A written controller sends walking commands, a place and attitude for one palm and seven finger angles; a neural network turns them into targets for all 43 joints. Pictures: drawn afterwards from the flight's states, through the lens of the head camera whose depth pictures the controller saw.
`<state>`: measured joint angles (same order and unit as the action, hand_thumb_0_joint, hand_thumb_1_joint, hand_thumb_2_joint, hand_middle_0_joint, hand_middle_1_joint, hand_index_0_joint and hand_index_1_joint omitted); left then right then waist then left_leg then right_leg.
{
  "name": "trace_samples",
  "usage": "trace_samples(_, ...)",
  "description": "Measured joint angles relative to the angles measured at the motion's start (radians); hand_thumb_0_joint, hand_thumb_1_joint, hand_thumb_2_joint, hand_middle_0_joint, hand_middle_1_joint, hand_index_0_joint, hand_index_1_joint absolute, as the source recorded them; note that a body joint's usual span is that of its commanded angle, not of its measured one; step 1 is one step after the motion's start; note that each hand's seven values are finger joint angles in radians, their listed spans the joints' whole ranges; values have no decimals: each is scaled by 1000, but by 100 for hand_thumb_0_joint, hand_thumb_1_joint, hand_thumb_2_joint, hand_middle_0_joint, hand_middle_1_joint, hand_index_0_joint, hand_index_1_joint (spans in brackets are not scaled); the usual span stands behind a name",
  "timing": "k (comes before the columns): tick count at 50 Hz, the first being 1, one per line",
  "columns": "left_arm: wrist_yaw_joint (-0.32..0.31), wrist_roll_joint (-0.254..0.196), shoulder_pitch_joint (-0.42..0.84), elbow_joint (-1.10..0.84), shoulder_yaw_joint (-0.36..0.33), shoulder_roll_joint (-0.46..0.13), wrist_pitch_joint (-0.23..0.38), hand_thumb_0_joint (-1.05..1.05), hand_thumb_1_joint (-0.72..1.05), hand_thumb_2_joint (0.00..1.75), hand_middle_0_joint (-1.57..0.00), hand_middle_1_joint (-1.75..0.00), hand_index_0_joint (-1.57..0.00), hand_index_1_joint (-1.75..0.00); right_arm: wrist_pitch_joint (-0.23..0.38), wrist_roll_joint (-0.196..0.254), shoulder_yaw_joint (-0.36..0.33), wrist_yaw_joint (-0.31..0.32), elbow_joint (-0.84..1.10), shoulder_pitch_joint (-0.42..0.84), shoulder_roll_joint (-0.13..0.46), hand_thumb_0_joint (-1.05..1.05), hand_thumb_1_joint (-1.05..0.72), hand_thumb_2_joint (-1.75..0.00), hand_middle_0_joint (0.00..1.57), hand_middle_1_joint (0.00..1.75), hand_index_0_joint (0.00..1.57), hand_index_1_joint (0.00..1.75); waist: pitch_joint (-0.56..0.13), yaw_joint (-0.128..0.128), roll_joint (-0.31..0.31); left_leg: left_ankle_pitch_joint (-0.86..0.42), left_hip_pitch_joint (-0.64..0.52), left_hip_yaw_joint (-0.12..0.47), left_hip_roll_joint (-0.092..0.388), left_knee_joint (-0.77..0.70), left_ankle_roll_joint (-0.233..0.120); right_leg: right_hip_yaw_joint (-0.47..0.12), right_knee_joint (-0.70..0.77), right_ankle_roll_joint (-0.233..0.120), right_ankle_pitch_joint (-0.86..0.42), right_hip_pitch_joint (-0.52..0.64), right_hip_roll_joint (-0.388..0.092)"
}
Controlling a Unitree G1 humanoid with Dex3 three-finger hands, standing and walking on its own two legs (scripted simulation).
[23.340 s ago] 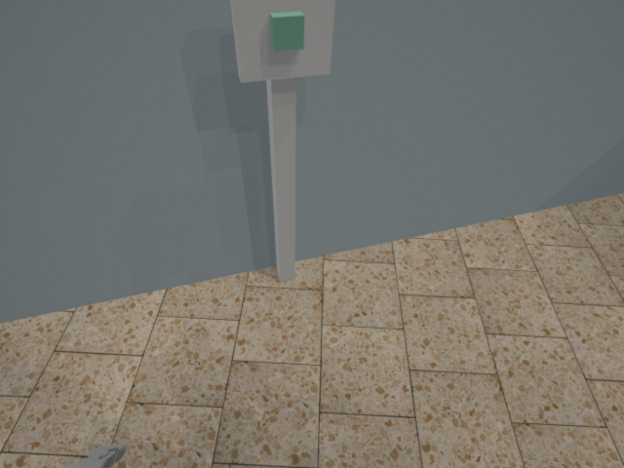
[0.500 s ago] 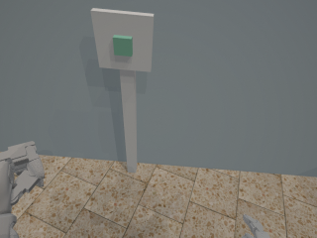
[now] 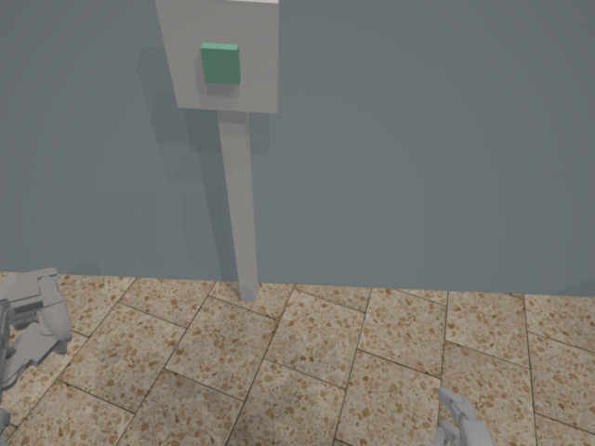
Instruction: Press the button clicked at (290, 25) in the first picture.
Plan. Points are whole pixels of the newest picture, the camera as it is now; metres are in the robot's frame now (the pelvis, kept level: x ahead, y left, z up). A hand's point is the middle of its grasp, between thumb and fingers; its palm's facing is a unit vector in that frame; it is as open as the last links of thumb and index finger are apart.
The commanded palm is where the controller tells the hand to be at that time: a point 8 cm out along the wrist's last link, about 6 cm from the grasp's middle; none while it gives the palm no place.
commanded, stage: let the arm hang, fingers relaxed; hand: left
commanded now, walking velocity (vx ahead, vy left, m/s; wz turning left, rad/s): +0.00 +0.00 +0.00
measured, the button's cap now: (221, 63) +0.71 +0.20 +0.17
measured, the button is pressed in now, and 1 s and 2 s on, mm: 0 0 0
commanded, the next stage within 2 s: stand and wait in 1.16 s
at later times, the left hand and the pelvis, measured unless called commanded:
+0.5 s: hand out of the picture -0.02 +0.19 -0.19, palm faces +0.02 -0.98 -0.19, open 4.2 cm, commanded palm none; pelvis -0.02 -0.01 -0.01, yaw +3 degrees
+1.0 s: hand out of the picture +0.06 +0.22 -0.16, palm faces +0.05 -0.95 -0.31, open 7.3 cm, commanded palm none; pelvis +0.01 -0.02 +0.00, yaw +2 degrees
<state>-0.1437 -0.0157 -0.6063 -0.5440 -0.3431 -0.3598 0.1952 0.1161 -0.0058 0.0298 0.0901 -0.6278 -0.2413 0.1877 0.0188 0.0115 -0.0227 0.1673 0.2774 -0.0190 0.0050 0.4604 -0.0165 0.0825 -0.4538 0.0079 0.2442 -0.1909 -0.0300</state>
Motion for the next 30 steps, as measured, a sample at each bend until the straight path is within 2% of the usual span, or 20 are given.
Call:
trace_samples(3,0,2,4,-12,1,-5,12,2,89,90,-130,-150,-130,-150,10,-2,3,-6,9,12,-5,1,-91,-90,21,30,20,30,3,-6,4,-6,1,2,4,-6,2,2,14,-2,-9,3,4)
trace_samples(4,15,11,30,41,23,-14,36,1,89,90,-130,-150,-130,-150,36,0,-4,-26,-14,20,3,1,-91,-90,21,30,20,30,-8,-6,15,-3,21,6,5,9,2,6,7,-2,-9,-11,6)
trace_samples(5,44,22,83,140,64,-25,28,1,89,90,-130,-150,-130,-150,38,5,-13,-51,-43,35,20,1,-91,-90,21,30,20,30,-17,0,32,3,43,11,4,32,1,11,-11,-2,-3,-28,4)
trace_samples(7,96,39,198,389,151,-27,-56,0,89,90,-129,-149,-129,-149,-6,10,-22,-86,-98,76,63,1,-90,-90,21,30,20,30,-30,2,68,19,79,17,-1,80,-3,16,-61,1,16,-62,-3)
trace_samples(10,136,56,310,767,242,3,-176,0,90,90,-124,-144,-125,-145,-65,2,-30,-104,-152,124,102,1,-91,-90,21,30,20,30,-30,-18,95,39,109,13,-8,131,-9,12,-132,1,47,-101,-13)
trace_samples(12,149,61,338,959,282,27,-218,0,90,90,-120,-140,-120,-140,-85,-5,-32,-107,-173,128,110,1,-91,-90,21,30,20,30,-17,-33,86,42,110,12,-9,142,-6,10,-155,-1,57,-108,-15)
trace_samples(15,157,59,343,1159,324,62,-242,1,90,90,-111,-131,-111,-132,-110,-12,-36,-107,-205,98,113,1,-91,-90,21,30,20,30,9,-45,49,41,103,20,-8,147,1,19,-166,-12,64,-100,-14)
trace_samples(21,154,41,322,1414,354,114,-247,1,90,90,-92,-111,-92,-111,-152,-20,-40,-99,-306,12,104,1,-91,-90,20,30,20,30,58,-32,-10,34,87,46,-1,137,11,44,-136,-24,56,-67,-3)
trace_samples(26,157,35,302,1538,335,102,-231,1,90,90,-75,-91,-73,-92,-161,-17,-39,-90,-384,-37,84,1,-91,-90,20,30,20,30,71,-9,-11,1,61,58,0,72,14,55,-65,-32,23,-36,5)
trace_samples(30,154,32,289,1613,320,81,-219,1,90,90,-61,-76,-60,-76,-157,-12,-42,-84,-423,-40,71,1,-91,-90,20,30,20,30,66,-2,10,-14,31,57,0,32,17,55,-28,-31,7,-8,6)
